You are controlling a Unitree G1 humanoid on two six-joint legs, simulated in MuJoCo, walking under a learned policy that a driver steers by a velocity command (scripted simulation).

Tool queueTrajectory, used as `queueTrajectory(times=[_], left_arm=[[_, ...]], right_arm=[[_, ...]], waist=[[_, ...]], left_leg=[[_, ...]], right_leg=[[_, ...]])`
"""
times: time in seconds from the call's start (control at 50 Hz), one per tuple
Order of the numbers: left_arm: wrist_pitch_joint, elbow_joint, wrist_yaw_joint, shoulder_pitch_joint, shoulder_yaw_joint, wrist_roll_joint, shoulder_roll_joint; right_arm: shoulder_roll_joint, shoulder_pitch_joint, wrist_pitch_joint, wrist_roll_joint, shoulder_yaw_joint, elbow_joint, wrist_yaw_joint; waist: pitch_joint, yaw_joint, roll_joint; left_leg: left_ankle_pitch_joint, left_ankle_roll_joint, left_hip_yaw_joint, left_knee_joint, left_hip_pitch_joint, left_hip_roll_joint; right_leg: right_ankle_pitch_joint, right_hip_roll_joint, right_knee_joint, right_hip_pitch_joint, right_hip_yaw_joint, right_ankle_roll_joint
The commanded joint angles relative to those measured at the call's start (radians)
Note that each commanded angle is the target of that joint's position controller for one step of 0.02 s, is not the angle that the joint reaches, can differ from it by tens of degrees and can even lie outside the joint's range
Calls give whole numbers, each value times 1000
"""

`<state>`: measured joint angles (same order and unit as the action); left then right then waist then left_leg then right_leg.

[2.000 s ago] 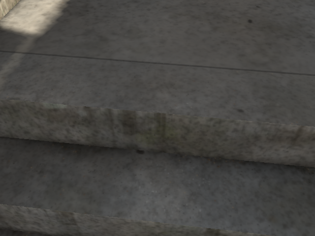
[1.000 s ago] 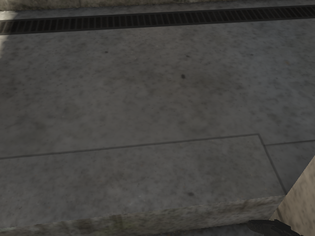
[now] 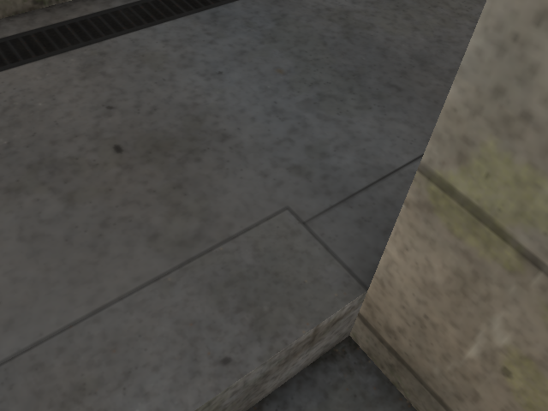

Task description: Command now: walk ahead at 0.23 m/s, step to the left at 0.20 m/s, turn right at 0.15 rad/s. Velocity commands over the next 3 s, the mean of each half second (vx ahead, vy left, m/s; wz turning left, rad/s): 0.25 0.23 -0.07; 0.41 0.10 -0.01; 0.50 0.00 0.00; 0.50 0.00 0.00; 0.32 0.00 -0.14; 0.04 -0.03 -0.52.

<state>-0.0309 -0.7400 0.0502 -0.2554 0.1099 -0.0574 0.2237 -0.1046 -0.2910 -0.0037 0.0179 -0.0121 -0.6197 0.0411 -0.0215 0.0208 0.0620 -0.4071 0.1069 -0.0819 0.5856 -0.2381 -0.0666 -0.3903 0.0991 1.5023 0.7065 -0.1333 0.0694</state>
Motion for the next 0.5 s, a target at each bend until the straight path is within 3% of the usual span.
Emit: queueTrajectory(times=[0.02,0.06,0.08,0.12,0.18,0.22,0.24,0.28,0.3,0.32,0.34,0.36,0.38,0.4,0.42,0.44,0.46,0.48,0.5], left_arm=[[-2,115,-15,171,-2,-7,59],[-10,107,-23,142,-14,-15,25],[-6,102,-22,128,-15,-20,22],[-9,106,-12,127,-25,-28,-1],[-9,172,-4,237,-65,-39,-53],[-4,222,-8,315,-80,-41,-59],[-4,233,-9,339,-91,-38,-83],[1,281,-13,391,-109,-36,-87],[3,306,-16,441,-116,-30,-95],[-7,340,-12,462,-126,-18,-118],[-23,331,-22,443,-125,-11,-76],[-32,336,-21,418,-142,26,-122],[-49,288,-13,324,-126,57,-85],[-55,260,-4,195,-102,100,-63],[-56,203,12,20,-68,104,9],[-43,133,25,-159,-34,82,68],[-41,97,47,-263,20,37,195],[-73,74,61,-210,18,14,148],[-53,50,63,-44,20,29,142]], right_arm=[[-154,-82,-25,7,68,30,26],[-152,-134,-34,7,78,-14,27],[-143,-133,-44,4,74,-18,27],[-148,-162,-52,1,77,-53,24],[-128,-225,-60,2,68,-111,17],[-110,-258,-72,-7,61,-155,12],[-108,-281,-71,-8,58,-184,12],[-128,-310,-69,-17,62,-228,11],[-122,-345,-63,-14,59,-249,17],[-122,-387,-47,-18,59,-284,20],[-138,-360,-37,-16,66,-261,20],[-156,-275,-30,-24,63,-237,28],[-178,-229,-31,-13,68,-205,29],[-268,-250,-56,-27,80,-207,25],[-340,-218,-90,-76,99,-217,15],[-393,-156,-117,-111,118,-208,0],[-373,-114,-127,-84,123,-157,-54],[-397,1,-136,3,139,-128,-86],[-207,59,-124,19,106,-15,-97]], waist=[[86,67,-68],[49,59,-93],[37,50,-121],[28,61,-160],[89,61,-94],[118,57,-75],[114,62,-101],[110,64,-92],[111,82,-87],[101,70,-94],[37,80,-42],[0,27,-87],[-112,-11,-97],[-238,-79,-235],[-341,-191,-249],[-408,-299,-197],[-519,-378,152],[-546,-353,35],[-338,-233,-21]], left_leg=[[437,30,274,-261,254,245],[546,21,249,-248,329,245],[577,24,246,-248,335,254],[549,66,269,-269,368,271],[450,67,289,-311,396,280],[521,22,250,-348,361,249],[590,22,247,-353,377,245],[752,-4,177,-392,363,206],[880,-1,174,-416,361,201],[1009,-21,163,-417,375,199],[1216,-11,123,-457,361,181],[1505,-37,50,-479,233,168],[1891,-33,65,-428,128,171],[2167,-22,112,-343,131,244],[2240,-41,103,-197,186,275],[1888,-76,87,123,91,251],[701,-165,143,795,-262,13],[286,-136,308,1358,-323,-155],[296,-120,359,1651,-562,-139]], right_leg=[[29,9,116,339,51,-20],[33,11,182,385,71,-36],[59,5,242,407,62,-42],[25,16,472,533,75,-66],[-46,-12,627,775,108,-99],[-59,-29,558,786,162,-117],[-83,-26,613,825,195,-127],[-128,-58,485,793,283,-131],[-137,-63,444,771,334,-128],[-157,-80,397,752,348,-136],[-140,-57,230,594,431,-119],[-196,-28,0,282,432,-144],[-246,85,-116,-44,506,-138],[-164,100,-138,-286,455,-150],[-69,82,-272,-442,386,-159],[-41,4,-525,-677,187,-217],[-257,-370,-884,-818,-576,-528],[-361,-363,-1198,-660,-1001,-579],[-570,-359,-1250,-528,-939,-546]])
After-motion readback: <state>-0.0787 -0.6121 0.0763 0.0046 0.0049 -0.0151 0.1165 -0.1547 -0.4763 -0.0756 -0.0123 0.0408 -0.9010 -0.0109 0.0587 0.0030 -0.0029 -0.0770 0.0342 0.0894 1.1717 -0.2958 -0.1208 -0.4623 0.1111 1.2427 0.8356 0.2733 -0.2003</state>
